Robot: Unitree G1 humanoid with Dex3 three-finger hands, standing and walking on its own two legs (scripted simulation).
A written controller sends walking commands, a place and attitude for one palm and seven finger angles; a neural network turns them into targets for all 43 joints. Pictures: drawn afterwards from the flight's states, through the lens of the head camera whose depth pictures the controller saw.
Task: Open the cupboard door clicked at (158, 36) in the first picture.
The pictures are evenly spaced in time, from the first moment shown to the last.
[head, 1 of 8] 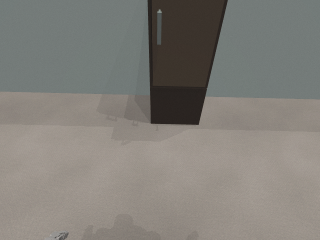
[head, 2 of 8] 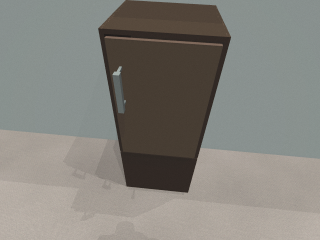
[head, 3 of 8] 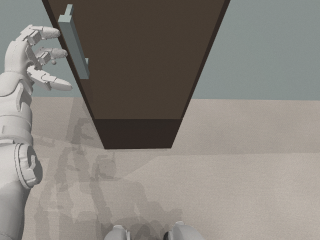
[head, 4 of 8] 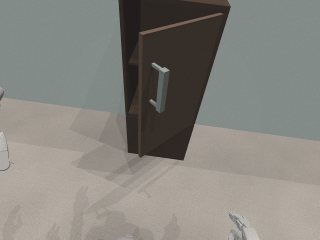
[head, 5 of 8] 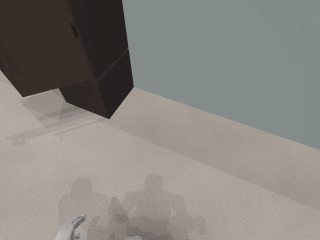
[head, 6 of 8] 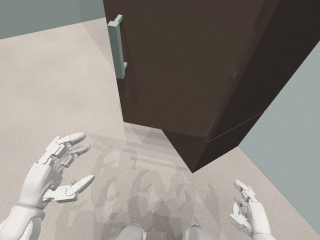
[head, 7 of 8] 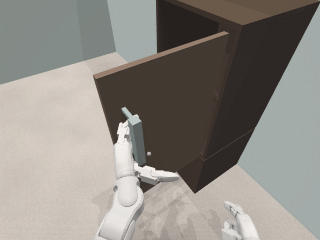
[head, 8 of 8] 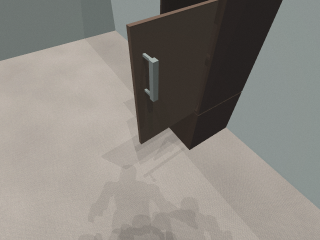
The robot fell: no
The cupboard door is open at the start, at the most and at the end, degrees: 0 95 94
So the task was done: yes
